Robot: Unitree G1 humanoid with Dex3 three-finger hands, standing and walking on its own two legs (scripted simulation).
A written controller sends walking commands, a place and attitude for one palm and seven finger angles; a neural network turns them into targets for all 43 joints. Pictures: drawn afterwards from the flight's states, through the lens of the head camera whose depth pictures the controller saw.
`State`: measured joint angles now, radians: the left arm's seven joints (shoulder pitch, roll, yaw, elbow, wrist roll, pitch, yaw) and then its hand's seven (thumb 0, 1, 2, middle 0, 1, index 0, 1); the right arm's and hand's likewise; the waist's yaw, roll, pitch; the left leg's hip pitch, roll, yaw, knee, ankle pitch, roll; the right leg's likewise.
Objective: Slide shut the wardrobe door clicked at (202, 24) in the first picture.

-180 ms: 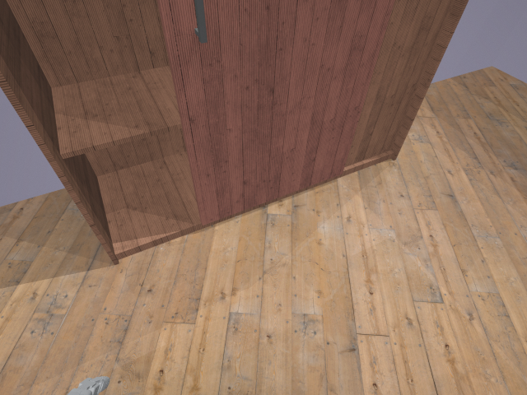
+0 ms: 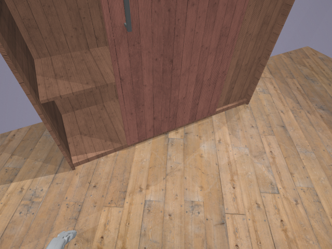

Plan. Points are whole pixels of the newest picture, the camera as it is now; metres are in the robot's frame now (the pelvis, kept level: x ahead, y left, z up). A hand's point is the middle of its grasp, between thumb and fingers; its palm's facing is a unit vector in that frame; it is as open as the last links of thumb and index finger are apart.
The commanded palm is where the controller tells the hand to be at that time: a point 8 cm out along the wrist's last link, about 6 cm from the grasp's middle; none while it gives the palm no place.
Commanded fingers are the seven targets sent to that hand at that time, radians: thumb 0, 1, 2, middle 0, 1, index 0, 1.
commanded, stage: stand and wait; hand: right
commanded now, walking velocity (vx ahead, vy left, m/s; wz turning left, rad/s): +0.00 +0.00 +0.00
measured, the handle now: out of the picture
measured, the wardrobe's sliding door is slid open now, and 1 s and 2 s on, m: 0.38 0.38 0.38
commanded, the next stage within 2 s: look at it before walking up in 0.64 s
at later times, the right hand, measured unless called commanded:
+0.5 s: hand out of the picture +0.06 -0.24 -0.15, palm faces -0.04 +0.94 -0.35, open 7.4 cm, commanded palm none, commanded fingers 0.00 -0.90 -0.90 0.20 0.30 0.20 0.30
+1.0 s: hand out of the picture +0.07 -0.23 -0.15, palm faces -0.04 +0.94 -0.34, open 7.4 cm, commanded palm none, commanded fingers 0.00 -0.90 -0.90 0.20 0.30 0.20 0.30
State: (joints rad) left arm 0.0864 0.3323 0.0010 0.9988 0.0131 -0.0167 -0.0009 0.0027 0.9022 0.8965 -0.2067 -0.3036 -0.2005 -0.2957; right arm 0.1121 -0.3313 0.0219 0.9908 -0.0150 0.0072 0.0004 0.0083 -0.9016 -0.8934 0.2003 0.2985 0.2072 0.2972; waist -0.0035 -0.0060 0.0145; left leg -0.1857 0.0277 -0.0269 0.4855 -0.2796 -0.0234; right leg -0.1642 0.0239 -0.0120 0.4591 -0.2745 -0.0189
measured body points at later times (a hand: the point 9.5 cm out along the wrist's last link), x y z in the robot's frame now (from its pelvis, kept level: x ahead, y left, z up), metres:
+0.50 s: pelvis -0.01 +0.01 +0.00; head +0.00 +0.02 +0.45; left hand +0.06 +0.31 -0.13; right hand +0.06 -0.29 -0.12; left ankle -0.01 +0.13 -0.74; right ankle -0.02 -0.11 -0.74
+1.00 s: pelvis -0.02 +0.01 +0.01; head -0.01 +0.01 +0.46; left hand +0.06 +0.31 -0.13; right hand +0.07 -0.28 -0.12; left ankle -0.01 +0.13 -0.74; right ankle -0.02 -0.11 -0.74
